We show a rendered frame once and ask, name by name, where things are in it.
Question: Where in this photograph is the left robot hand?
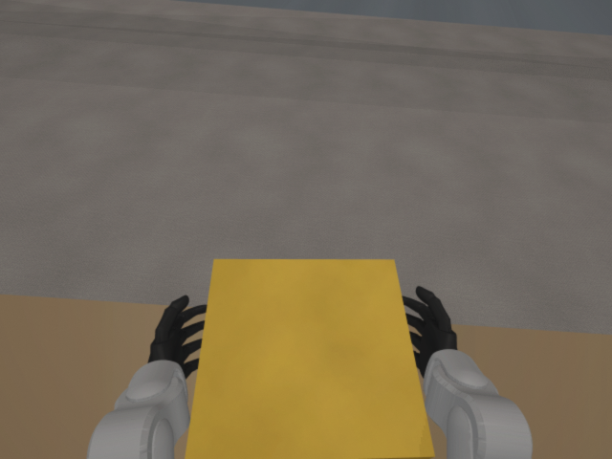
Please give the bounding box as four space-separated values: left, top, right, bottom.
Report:
148 295 207 378

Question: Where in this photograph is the robot left forearm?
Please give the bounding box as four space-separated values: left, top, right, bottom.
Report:
86 360 190 459

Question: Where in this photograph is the right robot hand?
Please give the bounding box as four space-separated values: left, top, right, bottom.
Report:
402 286 457 377

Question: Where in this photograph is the robot right forearm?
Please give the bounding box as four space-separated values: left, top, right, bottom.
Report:
423 349 533 459

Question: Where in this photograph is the carton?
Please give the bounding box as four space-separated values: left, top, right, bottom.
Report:
185 259 435 459

